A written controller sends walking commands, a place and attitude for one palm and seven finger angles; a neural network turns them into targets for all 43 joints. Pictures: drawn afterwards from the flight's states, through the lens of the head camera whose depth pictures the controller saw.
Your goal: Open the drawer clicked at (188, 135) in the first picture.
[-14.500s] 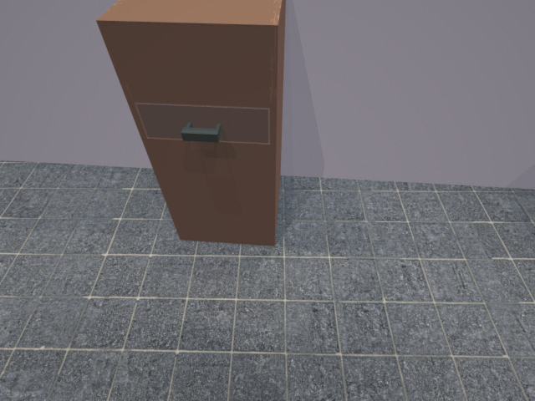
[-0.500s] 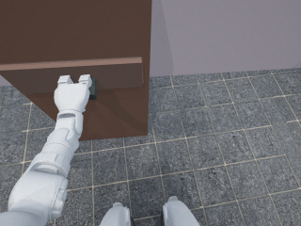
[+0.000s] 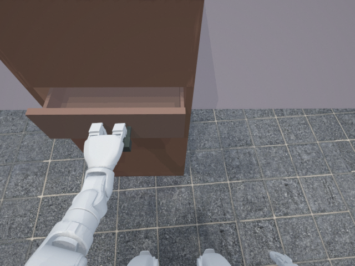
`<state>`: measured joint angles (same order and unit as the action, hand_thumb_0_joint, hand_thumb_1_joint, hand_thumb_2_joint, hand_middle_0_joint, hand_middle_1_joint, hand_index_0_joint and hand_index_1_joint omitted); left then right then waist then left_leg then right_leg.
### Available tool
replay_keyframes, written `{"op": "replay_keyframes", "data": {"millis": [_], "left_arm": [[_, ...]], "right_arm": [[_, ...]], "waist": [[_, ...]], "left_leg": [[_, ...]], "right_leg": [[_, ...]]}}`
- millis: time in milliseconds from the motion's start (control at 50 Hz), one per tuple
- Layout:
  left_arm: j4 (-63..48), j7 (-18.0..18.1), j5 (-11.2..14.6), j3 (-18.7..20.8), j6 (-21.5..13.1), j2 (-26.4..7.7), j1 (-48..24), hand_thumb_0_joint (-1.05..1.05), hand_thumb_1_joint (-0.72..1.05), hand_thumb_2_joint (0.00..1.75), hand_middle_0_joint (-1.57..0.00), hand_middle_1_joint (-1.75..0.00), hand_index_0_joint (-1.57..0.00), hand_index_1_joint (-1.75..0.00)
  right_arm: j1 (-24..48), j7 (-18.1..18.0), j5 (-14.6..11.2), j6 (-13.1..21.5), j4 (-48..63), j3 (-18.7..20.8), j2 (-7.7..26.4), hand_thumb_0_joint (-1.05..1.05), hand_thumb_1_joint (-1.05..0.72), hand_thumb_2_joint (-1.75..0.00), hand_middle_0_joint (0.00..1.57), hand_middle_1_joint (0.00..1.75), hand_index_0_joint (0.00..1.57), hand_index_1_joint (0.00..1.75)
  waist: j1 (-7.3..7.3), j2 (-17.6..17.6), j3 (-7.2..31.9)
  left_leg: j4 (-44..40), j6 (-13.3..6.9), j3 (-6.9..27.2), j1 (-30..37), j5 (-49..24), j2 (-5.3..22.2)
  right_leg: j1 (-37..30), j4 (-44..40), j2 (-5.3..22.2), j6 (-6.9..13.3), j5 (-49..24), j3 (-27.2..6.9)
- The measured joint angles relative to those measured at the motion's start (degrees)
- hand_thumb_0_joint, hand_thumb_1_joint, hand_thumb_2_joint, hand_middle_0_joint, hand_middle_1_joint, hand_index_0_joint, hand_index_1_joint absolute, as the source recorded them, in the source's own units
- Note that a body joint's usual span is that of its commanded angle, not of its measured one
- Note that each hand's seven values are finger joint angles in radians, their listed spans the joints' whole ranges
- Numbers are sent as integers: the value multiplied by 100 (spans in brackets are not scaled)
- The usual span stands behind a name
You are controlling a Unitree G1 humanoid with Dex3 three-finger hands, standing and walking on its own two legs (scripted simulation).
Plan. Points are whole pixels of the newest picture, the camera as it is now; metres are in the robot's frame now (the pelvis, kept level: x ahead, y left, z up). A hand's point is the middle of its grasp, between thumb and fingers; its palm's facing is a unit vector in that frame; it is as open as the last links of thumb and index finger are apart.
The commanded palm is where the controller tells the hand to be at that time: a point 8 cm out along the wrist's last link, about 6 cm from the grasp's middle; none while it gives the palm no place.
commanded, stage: pull the drawer open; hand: left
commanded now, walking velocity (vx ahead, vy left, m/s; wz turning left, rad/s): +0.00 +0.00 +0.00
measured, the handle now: (110, 137) +0.43 +0.18 -0.04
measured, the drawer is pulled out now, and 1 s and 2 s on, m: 0.08 0.21 0.30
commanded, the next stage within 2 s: open the thumb to release the handle in 1.96 s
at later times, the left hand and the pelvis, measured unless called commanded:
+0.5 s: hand (107, 181) +0.32 +0.17 -0.06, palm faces -0.04 -0.05 -1.00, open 6.0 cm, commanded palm +0.28 +0.18 -0.01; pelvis -0.01 +0.00 +0.00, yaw +0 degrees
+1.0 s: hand (104, 208) +0.26 +0.17 -0.06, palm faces -0.04 -0.05 -1.00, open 6.0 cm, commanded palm +0.21 +0.18 -0.01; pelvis -0.03 -0.01 +0.00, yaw +1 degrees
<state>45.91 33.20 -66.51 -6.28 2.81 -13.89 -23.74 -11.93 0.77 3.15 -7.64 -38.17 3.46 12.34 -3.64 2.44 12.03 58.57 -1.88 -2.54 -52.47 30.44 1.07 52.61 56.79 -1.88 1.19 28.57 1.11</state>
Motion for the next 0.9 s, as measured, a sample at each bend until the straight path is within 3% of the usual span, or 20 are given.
{"op": "replay_keyframes", "data": {"millis": [580,900], "left_arm": [[-1187,61,70,-237,197,85,1570,2,65,76,-28,-134,-41,-135],[-1645,155,-27,-366,93,99,2162,2,63,79,-29,-134,-41,-135]], "right_arm": [[1,-37,-47,103,64,-25,-1,1,-90,-90,20,30,20,30],[329,-83,-35,212,182,-70,5,1,-90,-90,20,30,20,30]], "waist": [[76,48,-49],[247,27,-74]], "left_leg": [[-25,33,-56,344,-72,9],[144,85,4,334,-70,-25]], "right_leg": [[-277,63,-15,36,-60,-64],[-259,305,23,99,11,-1]]}}
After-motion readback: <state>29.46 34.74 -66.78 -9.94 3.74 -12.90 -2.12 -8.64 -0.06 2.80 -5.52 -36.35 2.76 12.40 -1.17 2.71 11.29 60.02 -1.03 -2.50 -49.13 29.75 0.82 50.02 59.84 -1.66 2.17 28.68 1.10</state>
